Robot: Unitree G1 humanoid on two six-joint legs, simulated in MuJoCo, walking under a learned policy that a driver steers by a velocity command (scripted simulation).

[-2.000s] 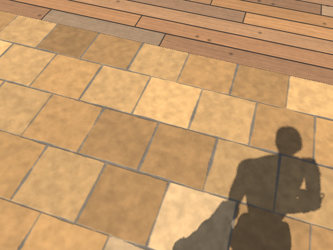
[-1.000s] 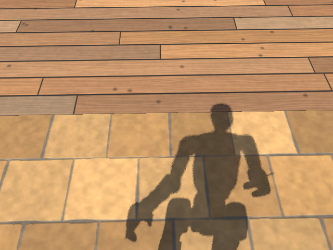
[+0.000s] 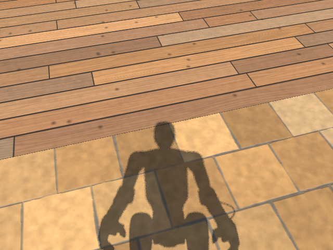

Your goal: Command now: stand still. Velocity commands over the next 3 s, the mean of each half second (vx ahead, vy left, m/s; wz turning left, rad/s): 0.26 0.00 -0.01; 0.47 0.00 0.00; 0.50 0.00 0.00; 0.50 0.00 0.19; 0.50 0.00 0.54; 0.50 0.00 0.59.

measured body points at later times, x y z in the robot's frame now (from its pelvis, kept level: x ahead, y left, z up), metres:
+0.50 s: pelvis +0.09 -0.02 +0.00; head +0.10 -0.04 +0.45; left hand +0.02 +0.22 -0.14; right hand +0.17 -0.28 -0.15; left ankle +0.10 +0.11 -0.68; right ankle +0.02 -0.10 -0.75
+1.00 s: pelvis +0.37 +0.02 +0.00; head +0.38 +0.03 +0.45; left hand +0.44 +0.27 -0.15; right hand +0.35 -0.23 -0.15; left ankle +0.36 +0.07 -0.75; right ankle +0.40 -0.12 -0.67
